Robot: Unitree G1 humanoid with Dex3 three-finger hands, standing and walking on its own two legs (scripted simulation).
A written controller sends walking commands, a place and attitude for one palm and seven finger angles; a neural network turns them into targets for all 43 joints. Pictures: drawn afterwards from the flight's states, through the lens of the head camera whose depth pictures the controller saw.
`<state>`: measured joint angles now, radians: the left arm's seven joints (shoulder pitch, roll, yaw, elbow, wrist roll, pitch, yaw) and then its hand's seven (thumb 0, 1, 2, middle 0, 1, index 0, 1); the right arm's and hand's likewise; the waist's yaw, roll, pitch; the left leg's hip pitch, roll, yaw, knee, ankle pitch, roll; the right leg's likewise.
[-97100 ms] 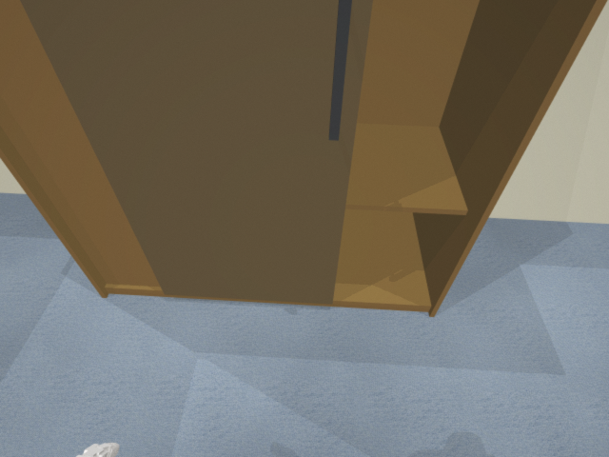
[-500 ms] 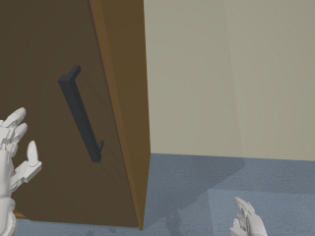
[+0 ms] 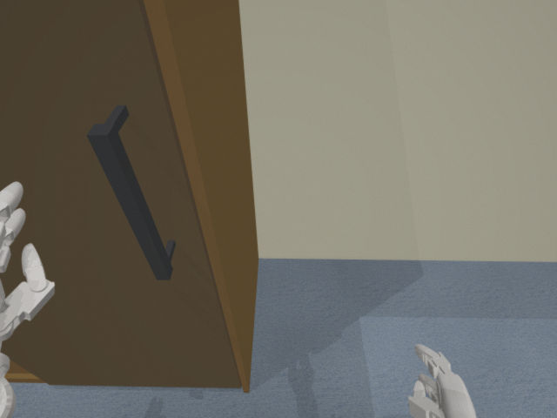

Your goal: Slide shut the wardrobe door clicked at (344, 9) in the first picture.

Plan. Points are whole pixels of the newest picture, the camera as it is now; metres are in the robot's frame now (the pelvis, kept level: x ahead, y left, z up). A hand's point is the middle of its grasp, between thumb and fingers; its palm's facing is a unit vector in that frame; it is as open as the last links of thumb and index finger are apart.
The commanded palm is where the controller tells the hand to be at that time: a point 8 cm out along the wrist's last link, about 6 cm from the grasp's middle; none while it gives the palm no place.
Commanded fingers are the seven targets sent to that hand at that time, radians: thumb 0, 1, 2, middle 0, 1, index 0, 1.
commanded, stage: step back with the hand held close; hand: left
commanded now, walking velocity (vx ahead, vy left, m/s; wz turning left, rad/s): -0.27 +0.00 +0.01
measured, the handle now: (145, 205) +0.33 +0.22 +0.16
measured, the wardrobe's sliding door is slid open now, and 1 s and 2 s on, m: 0.00 0.00 0.00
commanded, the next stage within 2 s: stop stepping back and stand still in 1.06 s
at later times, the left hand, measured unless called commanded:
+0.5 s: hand out of the picture +0.12 +0.30 +0.16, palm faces +0.49 -0.76 -0.43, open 7.4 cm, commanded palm +0.06 +0.33 +0.17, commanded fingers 0.00 0.90 0.90 -0.20 -0.30 -0.20 -0.30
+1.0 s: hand out of the picture +0.05 +0.31 +0.16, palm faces +0.42 -0.79 -0.45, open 7.4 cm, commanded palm -0.02 +0.34 +0.17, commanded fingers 0.00 0.90 0.90 -0.20 -0.30 -0.20 -0.30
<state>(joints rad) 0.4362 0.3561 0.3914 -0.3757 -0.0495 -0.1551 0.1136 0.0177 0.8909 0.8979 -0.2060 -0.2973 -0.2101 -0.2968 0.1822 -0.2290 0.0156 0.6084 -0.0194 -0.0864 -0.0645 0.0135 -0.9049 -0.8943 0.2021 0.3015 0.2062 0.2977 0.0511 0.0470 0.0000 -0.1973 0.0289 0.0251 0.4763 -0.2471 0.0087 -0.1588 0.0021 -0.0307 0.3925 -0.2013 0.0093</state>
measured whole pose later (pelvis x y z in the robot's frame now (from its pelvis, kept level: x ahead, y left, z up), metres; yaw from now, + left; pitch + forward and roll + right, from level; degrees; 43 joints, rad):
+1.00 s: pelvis -0.15 +0.04 -0.01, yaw +1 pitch +1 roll -3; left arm 0.48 0.45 0.45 -0.52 -0.02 -0.29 0.13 0.02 0.89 0.90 -0.21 -0.30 -0.22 -0.30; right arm 0.16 -0.19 -0.02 0.60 -0.03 -0.13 -0.06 0.01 -0.91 -0.89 0.20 0.30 0.21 0.30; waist 0.01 -0.02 0.04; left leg -0.44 0.00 0.02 0.54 -0.12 0.07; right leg -0.40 0.07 0.07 0.81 -0.39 0.02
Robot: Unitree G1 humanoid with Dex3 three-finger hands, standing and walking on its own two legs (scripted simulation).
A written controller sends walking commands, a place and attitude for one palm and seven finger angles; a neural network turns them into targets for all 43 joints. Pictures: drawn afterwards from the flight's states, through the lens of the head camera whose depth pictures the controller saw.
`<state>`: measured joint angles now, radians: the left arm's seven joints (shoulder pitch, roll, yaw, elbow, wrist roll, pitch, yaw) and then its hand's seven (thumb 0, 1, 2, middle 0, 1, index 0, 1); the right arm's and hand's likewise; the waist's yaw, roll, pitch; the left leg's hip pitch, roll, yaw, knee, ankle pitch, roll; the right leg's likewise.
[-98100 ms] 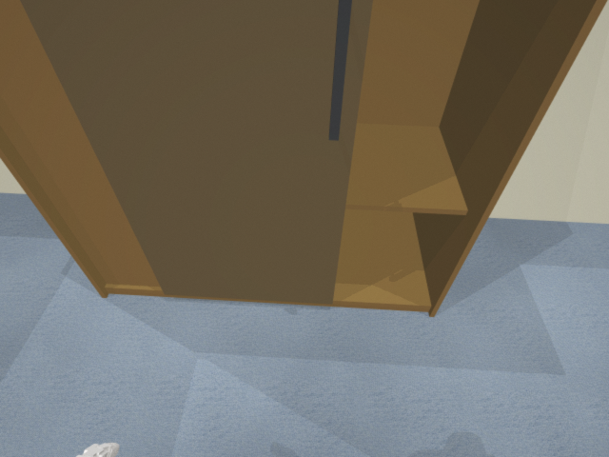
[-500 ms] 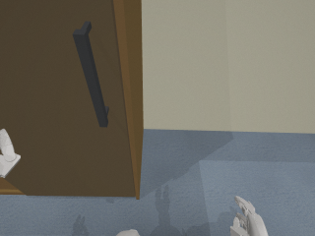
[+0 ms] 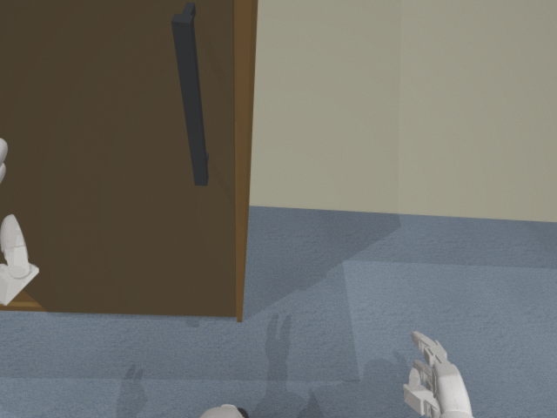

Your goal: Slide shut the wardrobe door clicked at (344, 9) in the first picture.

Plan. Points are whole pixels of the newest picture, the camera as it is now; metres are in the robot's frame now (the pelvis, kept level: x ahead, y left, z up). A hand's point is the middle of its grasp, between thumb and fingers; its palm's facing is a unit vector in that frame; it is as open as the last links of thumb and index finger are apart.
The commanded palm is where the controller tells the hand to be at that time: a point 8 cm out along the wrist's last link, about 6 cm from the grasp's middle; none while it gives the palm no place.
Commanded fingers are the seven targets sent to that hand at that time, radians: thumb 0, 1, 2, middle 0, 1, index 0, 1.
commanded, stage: step back with the hand held close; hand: left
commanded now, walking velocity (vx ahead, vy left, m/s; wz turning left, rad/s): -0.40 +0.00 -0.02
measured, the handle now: (196, 108) +0.48 +0.17 +0.17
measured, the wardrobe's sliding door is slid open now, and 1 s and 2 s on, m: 0.00 0.00 0.00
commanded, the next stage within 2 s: stop stepping back and stand still in 0.06 s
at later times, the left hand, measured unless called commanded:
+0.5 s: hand out of the picture +0.13 +0.28 +0.17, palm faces +0.43 -0.84 -0.33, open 7.4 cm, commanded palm +0.06 +0.31 +0.19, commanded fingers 0.00 0.90 0.90 -0.20 -0.30 -0.20 -0.30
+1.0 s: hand out of the picture +0.09 +0.29 +0.17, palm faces +0.45 -0.80 -0.39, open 7.4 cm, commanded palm +0.02 +0.33 +0.19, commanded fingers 0.00 0.90 0.90 -0.20 -0.30 -0.20 -0.30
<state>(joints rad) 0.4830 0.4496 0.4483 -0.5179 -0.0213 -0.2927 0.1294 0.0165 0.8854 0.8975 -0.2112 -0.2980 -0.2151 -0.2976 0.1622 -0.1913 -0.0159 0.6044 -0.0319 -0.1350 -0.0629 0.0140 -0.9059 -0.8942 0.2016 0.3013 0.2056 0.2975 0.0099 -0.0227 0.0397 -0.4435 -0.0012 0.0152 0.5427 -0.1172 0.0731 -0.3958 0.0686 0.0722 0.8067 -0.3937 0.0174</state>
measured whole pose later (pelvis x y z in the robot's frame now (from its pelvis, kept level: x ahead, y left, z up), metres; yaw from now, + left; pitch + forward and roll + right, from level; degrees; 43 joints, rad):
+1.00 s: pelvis -0.13 +0.03 -0.01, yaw -1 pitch -2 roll +1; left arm 0.46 0.39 0.43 -0.47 -0.02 -0.19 0.17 0.02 0.89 0.90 -0.21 -0.30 -0.21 -0.30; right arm 0.24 -0.19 0.00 0.64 -0.02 -0.14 -0.07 0.01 -0.91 -0.89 0.20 0.30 0.20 0.30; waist -0.01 -0.05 0.00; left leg -0.32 0.06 0.06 0.62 -0.27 -0.02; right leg -0.26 -0.02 -0.04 0.70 -0.41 0.00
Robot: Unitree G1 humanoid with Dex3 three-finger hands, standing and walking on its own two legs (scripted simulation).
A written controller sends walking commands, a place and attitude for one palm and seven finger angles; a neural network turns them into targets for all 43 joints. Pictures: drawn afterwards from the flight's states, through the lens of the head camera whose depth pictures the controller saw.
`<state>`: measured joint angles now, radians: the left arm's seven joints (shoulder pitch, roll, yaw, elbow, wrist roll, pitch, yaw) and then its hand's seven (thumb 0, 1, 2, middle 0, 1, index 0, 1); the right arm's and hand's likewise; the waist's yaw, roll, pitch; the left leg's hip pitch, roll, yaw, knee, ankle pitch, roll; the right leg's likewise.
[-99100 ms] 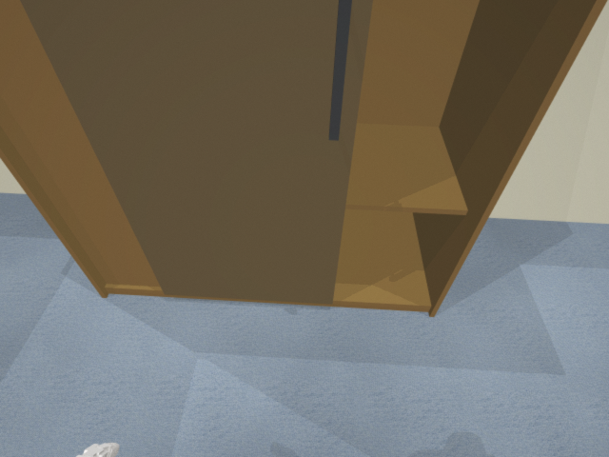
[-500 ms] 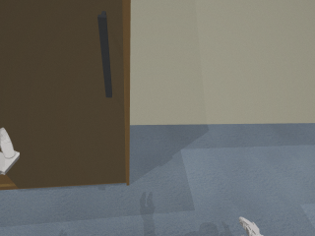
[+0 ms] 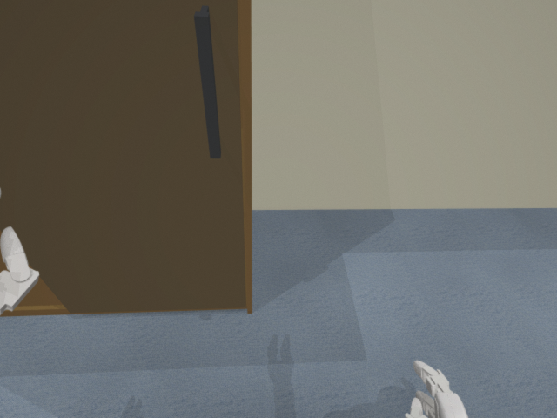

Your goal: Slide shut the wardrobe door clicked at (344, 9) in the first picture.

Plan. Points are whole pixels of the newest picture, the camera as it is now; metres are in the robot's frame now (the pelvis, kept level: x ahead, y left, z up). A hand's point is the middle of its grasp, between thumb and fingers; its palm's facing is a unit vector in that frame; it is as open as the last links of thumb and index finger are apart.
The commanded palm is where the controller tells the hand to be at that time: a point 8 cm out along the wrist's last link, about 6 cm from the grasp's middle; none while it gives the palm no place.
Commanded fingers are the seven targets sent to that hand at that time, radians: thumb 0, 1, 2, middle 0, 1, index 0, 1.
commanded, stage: stop stepping back and stand still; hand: left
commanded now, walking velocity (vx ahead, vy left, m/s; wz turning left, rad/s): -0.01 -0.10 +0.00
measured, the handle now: (210, 90) +0.61 +0.16 +0.18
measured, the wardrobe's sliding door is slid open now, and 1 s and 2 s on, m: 0.00 0.00 0.00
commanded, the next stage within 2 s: let the arm hang, fingers relaxed in 0.40 s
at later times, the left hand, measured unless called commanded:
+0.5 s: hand (31, 274) +0.21 +0.27 +0.18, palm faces +0.40 -0.79 -0.46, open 7.4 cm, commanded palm none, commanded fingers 0.00 0.90 0.90 -0.20 -0.30 -0.20 -0.30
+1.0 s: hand out of the picture -0.07 +0.21 -0.17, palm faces +0.05 -0.98 -0.19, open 7.3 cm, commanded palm none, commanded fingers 0.00 0.90 0.90 -0.20 -0.30 -0.20 -0.30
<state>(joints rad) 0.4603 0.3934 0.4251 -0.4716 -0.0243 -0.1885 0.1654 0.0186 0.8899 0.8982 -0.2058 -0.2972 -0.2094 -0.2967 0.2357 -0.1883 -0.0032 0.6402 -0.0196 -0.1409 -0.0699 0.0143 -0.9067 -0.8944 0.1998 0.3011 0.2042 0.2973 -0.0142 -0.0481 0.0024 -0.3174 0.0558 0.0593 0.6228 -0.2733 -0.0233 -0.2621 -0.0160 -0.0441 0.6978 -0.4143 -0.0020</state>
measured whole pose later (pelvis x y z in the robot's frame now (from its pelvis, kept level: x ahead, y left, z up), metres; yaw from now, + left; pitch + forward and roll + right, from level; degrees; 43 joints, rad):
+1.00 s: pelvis -0.03 +0.02 +0.01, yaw +2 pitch -1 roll -2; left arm 0.30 0.23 0.02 1.12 0.02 0.03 0.00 0.02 0.93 0.90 -0.20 -0.30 -0.21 -0.30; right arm 0.29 -0.22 -0.01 1.08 -0.03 0.03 -0.01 0.01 -0.91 -0.89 0.20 0.30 0.20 0.30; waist 0.01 -0.02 0.09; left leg -0.31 0.02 0.01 0.50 -0.18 0.02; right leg -0.21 -0.01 -0.09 0.45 -0.22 -0.01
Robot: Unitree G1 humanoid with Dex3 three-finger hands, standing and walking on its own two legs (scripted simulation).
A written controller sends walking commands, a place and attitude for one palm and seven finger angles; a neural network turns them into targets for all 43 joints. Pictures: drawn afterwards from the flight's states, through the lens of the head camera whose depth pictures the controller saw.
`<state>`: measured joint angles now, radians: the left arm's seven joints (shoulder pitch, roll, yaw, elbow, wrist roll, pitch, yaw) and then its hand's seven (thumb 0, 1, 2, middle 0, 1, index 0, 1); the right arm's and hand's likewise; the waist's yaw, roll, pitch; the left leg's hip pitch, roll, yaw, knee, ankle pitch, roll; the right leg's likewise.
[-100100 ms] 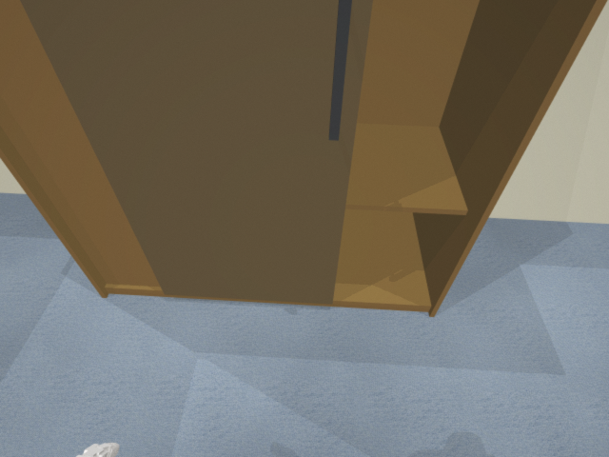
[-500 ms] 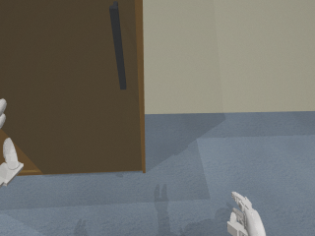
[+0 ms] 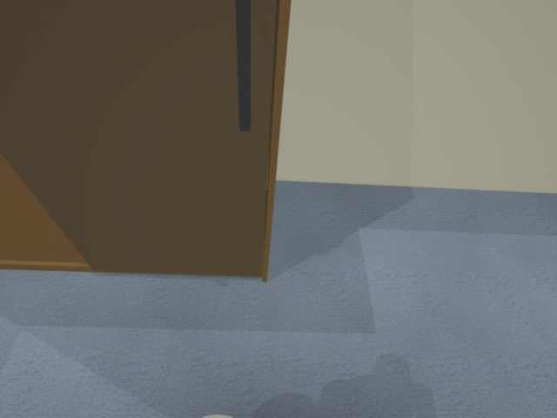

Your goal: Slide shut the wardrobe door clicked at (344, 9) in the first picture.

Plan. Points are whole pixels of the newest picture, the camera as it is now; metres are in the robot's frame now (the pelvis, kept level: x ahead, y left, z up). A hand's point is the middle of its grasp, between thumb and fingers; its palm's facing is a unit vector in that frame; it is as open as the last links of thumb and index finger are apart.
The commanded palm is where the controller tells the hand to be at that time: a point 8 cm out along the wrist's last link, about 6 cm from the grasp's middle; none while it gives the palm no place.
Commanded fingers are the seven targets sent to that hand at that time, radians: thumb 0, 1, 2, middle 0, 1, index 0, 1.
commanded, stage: let the arm hang, fingers relaxed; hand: left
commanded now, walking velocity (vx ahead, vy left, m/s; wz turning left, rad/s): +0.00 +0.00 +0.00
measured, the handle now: (244, 59) +0.64 +0.11 +0.17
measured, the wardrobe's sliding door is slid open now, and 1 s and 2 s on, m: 0.00 0.00 0.00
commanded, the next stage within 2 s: look to check the result in 0.60 s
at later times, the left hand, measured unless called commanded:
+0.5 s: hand out of the picture +0.12 +0.24 -0.14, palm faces -0.03 -0.94 -0.34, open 7.4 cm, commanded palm none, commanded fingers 0.00 0.90 0.90 -0.20 -0.30 -0.20 -0.30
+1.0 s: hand out of the picture +0.13 +0.22 -0.15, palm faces -0.05 -0.94 -0.33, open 7.4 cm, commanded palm none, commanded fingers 0.00 0.90 0.90 -0.20 -0.30 -0.20 -0.30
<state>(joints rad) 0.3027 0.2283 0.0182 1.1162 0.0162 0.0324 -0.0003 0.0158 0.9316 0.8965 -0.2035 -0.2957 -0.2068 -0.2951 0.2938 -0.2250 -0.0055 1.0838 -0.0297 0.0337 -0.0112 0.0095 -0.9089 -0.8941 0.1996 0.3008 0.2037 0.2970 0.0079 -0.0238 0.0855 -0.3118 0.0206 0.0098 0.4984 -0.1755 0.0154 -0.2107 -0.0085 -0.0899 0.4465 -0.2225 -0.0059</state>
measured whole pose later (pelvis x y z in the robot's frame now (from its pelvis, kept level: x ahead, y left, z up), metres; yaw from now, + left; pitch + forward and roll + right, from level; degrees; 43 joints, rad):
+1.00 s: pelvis +0.05 -0.02 +0.01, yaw -2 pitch -1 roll +0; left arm 0.11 0.32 0.01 1.13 0.01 -0.01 0.01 0.01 0.91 0.90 -0.20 -0.30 -0.20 -0.30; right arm 0.10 -0.32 0.00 1.13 -0.02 0.00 0.00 0.01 -0.91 -0.89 0.20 0.30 0.21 0.30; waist -0.01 0.01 0.06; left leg -0.13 0.03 0.04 0.32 -0.17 -0.02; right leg -0.06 0.00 -0.06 0.31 -0.23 -0.02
